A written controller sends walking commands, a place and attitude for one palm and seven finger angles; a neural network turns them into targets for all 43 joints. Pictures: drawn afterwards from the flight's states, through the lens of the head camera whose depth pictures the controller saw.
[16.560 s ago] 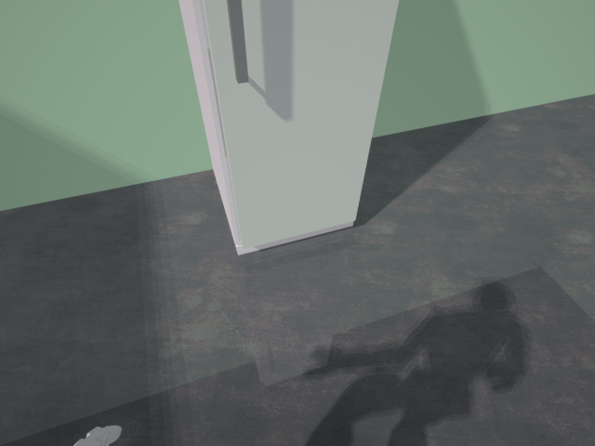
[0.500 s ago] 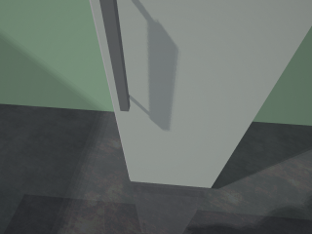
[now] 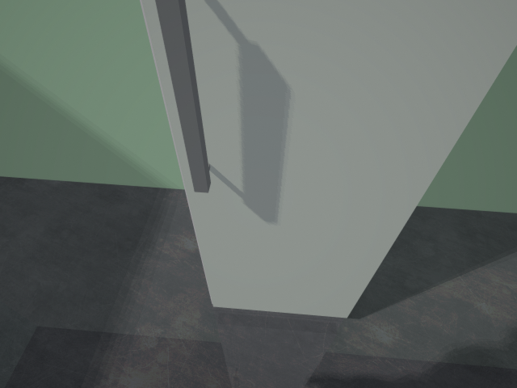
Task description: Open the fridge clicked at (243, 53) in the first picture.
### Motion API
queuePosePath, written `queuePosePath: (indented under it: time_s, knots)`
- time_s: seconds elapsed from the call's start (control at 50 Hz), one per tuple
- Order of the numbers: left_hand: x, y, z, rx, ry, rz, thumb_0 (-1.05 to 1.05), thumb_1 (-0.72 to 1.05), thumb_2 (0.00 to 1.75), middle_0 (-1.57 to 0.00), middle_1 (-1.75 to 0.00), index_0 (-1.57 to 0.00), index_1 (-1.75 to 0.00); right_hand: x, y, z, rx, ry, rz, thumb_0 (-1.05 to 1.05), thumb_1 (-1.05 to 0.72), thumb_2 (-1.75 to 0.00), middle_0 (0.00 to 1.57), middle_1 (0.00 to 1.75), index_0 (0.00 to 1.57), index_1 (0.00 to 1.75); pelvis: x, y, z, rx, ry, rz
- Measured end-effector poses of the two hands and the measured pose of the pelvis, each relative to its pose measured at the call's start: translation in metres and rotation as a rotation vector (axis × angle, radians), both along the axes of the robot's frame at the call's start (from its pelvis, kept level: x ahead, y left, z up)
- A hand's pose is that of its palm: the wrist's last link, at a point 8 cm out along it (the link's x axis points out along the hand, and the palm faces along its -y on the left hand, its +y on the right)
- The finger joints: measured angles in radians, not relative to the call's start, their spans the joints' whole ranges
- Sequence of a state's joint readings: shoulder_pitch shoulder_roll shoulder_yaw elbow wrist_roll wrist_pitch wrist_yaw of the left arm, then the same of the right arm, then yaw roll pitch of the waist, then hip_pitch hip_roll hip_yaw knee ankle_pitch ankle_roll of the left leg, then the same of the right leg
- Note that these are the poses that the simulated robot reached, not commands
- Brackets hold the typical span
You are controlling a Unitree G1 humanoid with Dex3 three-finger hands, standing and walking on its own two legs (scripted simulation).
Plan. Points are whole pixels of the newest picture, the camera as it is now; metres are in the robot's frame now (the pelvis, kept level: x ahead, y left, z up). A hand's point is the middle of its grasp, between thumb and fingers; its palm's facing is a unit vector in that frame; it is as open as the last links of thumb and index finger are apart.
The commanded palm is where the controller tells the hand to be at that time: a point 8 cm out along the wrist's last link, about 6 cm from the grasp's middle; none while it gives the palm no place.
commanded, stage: look again from close up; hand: left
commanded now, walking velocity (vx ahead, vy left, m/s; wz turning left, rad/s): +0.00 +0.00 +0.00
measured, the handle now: (192, 97) +0.48 +0.13 +0.21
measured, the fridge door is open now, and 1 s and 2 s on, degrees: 0 0 0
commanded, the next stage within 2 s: raise the hand to about handle height in 1.32 s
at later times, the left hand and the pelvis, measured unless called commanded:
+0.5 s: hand out of the picture +0.04 +0.22 -0.17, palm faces -0.02 -0.96 -0.28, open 7.4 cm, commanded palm none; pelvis +0.00 +0.00 +0.00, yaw +0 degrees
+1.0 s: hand out of the picture +0.05 +0.23 -0.16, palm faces -0.03 -0.95 -0.30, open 7.4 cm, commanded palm none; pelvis +0.00 +0.01 +0.00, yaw +0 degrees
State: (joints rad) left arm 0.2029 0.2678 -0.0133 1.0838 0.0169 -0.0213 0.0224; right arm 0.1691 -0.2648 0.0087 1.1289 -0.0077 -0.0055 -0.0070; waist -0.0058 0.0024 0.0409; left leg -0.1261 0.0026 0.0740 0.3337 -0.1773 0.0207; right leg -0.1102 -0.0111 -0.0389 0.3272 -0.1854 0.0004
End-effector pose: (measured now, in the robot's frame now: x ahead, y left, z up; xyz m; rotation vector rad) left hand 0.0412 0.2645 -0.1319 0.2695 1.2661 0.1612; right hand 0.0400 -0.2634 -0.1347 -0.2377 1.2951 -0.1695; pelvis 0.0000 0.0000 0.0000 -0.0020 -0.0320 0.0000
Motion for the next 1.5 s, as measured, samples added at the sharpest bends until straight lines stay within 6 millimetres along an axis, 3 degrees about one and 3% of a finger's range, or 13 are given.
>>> queuePosePath:
  time_s: [0.44, 0.96, 1.42, 1.46, 1.5]
  knots:
    - [-0.01, 0.003, -0.001, -0.006, 0.026, 0.012, 0.01, 0.9, 0.9, -0.2, -0.3, -0.2, -0.3, -0.004, 0.005, 0.0, 0.0, 0.008, 0.004, 0.01, -0.9, -0.9, 0.2, 0.3, 0.2, 0.3, 0.0, 0.004, 0.001, 0.001, -0.001, 0.001]
    - [0.0, 0.013, 0.002, 0.01, 0.013, 0.006, 0.01, 0.9, 0.9, -0.2, -0.3, -0.2, -0.3, 0.002, -0.001, 0.003, -0.018, -0.002, 0.007, 0.01, -0.9, -0.9, 0.2, 0.3, 0.2, 0.3, 0.003, 0.006, 0.001, 0.002, 0.001, 0.001]
    - [0.016, 0.017, 0.007, 0.031, -0.01, -0.004, 0.01, 0.9, 0.9, -0.2, -0.3, -0.2, -0.3, 0.021, -0.015, 0.008, -0.04, -0.027, 0.024, 0.01, -0.9, -0.9, 0.2, 0.3, 0.2, 0.3, 0.009, 0.001, 0.002, 0.003, 0.006, 0.003]
    - [0.025, 0.019, 0.012, 0.02, -0.089, 0.072, 0.01, 0.9, 0.9, -0.2, -0.3, -0.2, -0.3, 0.025, -0.015, 0.008, -0.05, -0.063, 0.018, 0.01, -0.9, -0.9, 0.2, 0.3, 0.2, 0.3, 0.007, 0.001, 0.0, -0.002, 0.005, 0.0]
    - [0.056, 0.022, 0.044, 0.017, -0.365, 0.114, 0.02, 0.89, 0.9, -0.2, -0.3, -0.2, -0.31, 0.035, -0.01, 0.012, -0.068, -0.171, 0.055, 0.01, -0.9, -0.9, 0.2, 0.3, 0.2, 0.3, 0.004, 0.001, -0.002, 0.003, -0.01, 0.005]
